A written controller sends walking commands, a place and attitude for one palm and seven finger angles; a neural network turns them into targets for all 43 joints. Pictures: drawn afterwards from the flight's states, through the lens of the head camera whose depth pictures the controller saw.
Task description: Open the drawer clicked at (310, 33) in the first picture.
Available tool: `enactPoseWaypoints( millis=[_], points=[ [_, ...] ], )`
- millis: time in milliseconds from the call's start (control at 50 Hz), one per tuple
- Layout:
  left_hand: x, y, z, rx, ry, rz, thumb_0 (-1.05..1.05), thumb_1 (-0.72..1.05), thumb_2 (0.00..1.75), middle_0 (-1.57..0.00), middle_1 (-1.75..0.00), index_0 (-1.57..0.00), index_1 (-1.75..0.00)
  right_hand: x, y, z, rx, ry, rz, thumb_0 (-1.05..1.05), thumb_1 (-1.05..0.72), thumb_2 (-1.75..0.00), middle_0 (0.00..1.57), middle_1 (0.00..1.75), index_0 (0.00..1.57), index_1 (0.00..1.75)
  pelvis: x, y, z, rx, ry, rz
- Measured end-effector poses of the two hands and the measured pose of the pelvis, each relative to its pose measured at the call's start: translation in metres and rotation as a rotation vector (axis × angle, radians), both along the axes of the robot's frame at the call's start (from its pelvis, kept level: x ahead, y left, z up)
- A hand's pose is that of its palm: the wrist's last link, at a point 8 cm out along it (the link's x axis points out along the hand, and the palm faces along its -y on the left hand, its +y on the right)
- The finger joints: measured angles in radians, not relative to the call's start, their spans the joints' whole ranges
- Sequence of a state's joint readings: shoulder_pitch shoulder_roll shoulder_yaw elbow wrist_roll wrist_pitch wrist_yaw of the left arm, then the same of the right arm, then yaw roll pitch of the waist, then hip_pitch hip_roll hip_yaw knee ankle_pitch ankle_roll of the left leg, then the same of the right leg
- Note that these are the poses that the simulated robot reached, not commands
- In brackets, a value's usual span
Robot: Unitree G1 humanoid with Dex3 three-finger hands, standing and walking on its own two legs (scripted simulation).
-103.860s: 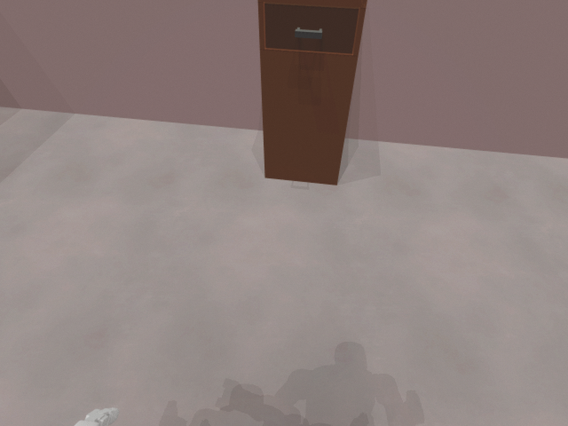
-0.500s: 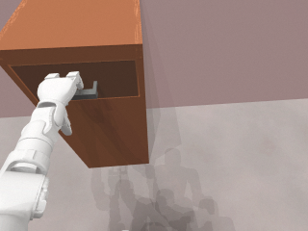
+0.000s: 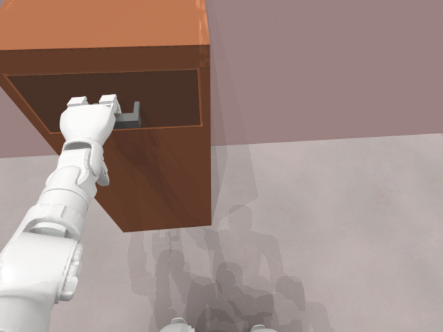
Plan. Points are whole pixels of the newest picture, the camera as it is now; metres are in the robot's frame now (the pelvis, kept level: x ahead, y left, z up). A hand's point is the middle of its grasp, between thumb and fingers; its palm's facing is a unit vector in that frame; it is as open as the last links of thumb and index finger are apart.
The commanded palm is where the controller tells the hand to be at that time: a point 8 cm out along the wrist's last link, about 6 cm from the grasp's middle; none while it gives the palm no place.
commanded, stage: lower the fingers behind the handle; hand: left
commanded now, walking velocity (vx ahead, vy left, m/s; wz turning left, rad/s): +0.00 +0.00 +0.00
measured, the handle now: (115, 114) +0.54 +0.20 +0.05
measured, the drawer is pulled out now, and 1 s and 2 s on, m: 0.00 0.00 0.02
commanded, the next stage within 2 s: close the thumb around the handle in 0.50 s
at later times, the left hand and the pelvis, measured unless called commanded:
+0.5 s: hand (101, 145) +0.47 +0.23 +0.03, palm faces -0.04 -0.03 -1.00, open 13.9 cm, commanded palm +0.46 +0.22 +0.07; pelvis +0.00 +0.00 +0.00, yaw +0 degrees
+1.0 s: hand (99, 144) +0.48 +0.23 +0.03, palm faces -0.04 -0.04 -1.00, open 9.6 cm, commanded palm +0.46 +0.23 +0.07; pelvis +0.00 +0.00 +0.00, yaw +0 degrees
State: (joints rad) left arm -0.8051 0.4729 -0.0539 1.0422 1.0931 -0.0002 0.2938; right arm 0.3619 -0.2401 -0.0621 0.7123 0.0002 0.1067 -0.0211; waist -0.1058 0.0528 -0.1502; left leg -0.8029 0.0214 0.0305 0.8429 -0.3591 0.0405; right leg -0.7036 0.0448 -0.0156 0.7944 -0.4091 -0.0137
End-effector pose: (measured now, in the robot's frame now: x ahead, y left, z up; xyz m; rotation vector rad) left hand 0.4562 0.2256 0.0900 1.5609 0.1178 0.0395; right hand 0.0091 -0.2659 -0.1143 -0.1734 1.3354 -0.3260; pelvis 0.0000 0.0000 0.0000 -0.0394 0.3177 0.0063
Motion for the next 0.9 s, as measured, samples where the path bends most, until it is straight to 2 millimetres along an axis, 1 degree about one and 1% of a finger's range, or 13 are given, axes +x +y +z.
enactPoseWaypoints(
  millis=[140, 280, 540, 660, 760, 900],
  points=[
    [-0.002, 0.001, -0.008, -0.014, 0.016, -0.007, 0.0, -0.49, 0.3, -0.28, -1.2, -0.31, -1.2, -0.012, 0.001, -0.004, 0.0, 0.02, -0.005, 0.0, -0.91, -0.9, 0.21, 0.3, 0.21, 0.3, -0.004, -0.001, -0.003, 0.0, 0.012, -0.004],
    [-0.003, 0.002, -0.01, -0.012, -0.011, -0.021, 0.0, -0.49, 0.3, -0.3, -1.21, -0.29, -1.2, -0.016, -0.004, -0.004, -0.016, 0.027, -0.006, 0.0, -0.91, -0.9, 0.21, 0.3, 0.21, 0.3, -0.006, -0.002, -0.006, -0.003, 0.023, -0.004],
    [-0.003, 0.001, -0.009, -0.017, -0.007, 0.001, 0.0, -0.49, 0.3, -0.31, -1.2, -0.3, -1.2, -0.005, -0.009, -0.002, -0.025, -0.001, -0.002, 0.0, -0.91, -0.9, 0.2, 0.3, 0.21, 0.3, -0.004, -0.005, -0.004, -0.002, 0.018, -0.004],
    [-0.001, 0.003, -0.009, -0.023, 0.004, -0.002, 0.0, -0.48, 0.31, -0.31, -1.2, -0.3, -1.2, 0.0, -0.009, 0.0, -0.028, -0.01, 0.0, 0.0, -0.91, -0.9, 0.2, 0.3, 0.21, 0.3, -0.003, -0.005, -0.003, -0.002, 0.018, -0.004],
    [0.0, 0.005, -0.01, -0.017, 0.003, -0.01, 0.0, -0.38, 0.35, -0.32, -1.21, -0.31, -1.21, 0.001, -0.009, 0.0, -0.029, -0.003, 0.003, 0.0, -0.91, -0.9, 0.2, 0.3, 0.21, 0.3, -0.001, -0.005, -0.004, -0.003, 0.024, -0.003],
    [0.0, 0.005, -0.01, -0.029, -0.005, -0.014, 0.0, -0.1, 0.47, -0.34, -1.24, -0.32, -1.24, 0.001, -0.008, -0.001, -0.024, 0.01, 0.0, 0.0, -0.91, -0.9, 0.2, 0.3, 0.21, 0.3, 0.002, -0.004, -0.004, -0.003, 0.026, -0.006]
  ],
)
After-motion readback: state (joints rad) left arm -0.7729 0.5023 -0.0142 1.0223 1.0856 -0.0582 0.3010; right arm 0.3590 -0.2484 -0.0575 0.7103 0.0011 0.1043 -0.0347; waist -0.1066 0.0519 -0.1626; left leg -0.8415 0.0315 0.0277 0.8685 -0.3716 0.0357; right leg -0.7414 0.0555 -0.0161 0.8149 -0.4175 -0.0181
